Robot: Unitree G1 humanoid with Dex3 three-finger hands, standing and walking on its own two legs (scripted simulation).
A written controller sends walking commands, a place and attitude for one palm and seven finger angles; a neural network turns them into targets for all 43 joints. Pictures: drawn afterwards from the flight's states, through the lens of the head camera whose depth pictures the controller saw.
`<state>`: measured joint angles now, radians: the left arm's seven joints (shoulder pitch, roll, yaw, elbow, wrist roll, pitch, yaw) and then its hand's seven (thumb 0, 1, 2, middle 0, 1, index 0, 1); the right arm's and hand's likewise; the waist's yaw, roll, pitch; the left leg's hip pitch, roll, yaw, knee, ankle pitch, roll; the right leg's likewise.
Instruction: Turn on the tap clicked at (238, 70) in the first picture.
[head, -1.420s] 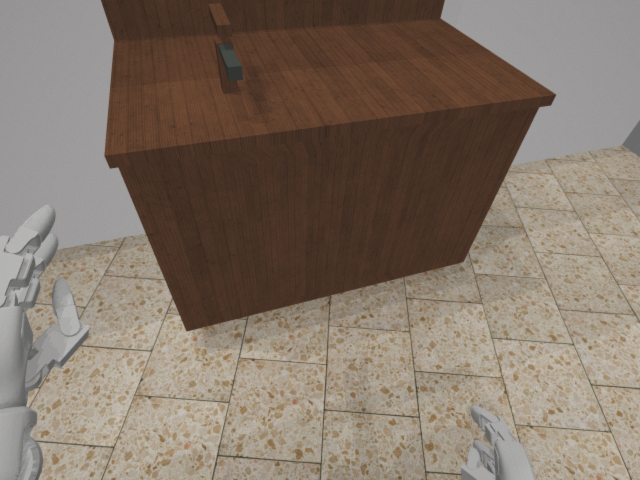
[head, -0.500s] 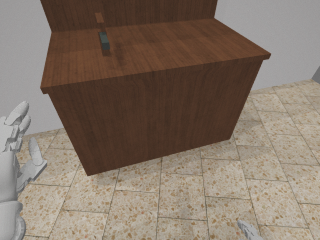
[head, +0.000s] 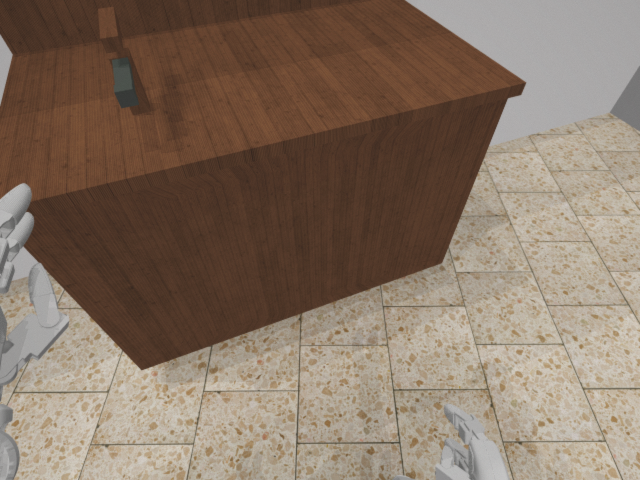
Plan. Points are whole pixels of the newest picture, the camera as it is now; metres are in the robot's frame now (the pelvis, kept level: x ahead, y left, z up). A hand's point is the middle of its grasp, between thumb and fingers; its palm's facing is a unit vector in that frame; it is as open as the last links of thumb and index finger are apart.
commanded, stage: take the last steps up to it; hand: left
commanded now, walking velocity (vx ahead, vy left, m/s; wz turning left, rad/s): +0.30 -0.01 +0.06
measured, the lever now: (126, 95) +0.64 +0.36 +0.14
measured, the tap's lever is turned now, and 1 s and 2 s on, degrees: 0 0 0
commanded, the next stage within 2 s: come to a stop and stand still in 0.86 s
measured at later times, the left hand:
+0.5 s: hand (150, 208) +0.35 +0.21 +0.18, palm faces +0.46 -0.81 -0.36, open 7.4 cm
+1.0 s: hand (207, 171) +0.43 +0.17 +0.17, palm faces +0.47 -0.78 -0.41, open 7.4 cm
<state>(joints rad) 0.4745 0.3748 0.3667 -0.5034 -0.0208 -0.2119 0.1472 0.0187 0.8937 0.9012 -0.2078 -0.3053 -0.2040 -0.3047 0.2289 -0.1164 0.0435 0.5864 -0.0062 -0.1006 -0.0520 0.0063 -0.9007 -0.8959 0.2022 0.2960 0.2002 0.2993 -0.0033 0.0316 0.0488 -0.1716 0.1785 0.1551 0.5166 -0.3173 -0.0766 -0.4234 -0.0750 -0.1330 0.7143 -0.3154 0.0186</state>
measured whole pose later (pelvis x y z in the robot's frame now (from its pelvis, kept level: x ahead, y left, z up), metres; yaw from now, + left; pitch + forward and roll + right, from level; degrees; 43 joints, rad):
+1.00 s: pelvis +0.22 -0.09 +0.00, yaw +5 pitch -1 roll +1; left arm 0.44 0.32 0.33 -0.44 -0.01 -0.22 0.16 0.02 0.89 0.90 -0.21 -0.31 -0.21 -0.31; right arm 0.19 -0.25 -0.02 0.66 0.00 -0.04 -0.07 0.01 -0.91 -0.90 0.20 0.30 0.20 0.30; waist 0.00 0.00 0.06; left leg -0.42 0.06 0.09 0.83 -0.37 -0.01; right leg -0.23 -0.09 -0.15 0.54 -0.28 -0.01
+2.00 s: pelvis +0.16 -0.05 +0.00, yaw +4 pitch -5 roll -2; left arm 0.34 0.38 0.36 -0.44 -0.02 -0.23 0.08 0.02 0.90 0.90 -0.21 -0.30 -0.20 -0.30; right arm 0.24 -0.17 0.02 0.58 -0.01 -0.15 0.00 0.01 -0.90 -0.90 0.20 0.30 0.20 0.30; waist 0.01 -0.03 0.07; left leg -0.32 -0.03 0.01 0.49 -0.21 0.04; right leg -0.25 0.03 0.02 0.49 -0.31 -0.02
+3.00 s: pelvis +0.13 +0.03 +0.01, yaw +1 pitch -1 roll -1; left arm 0.48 0.39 0.38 -0.44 -0.04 -0.21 0.12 0.02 0.89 0.90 -0.21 -0.31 -0.21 -0.31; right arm 0.24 -0.17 0.03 0.60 -0.01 -0.11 -0.03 0.01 -0.90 -0.90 0.20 0.30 0.20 0.30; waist 0.02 0.02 0.02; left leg -0.26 -0.06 0.00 0.39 -0.15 0.04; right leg -0.18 0.02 -0.05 0.38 -0.21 -0.02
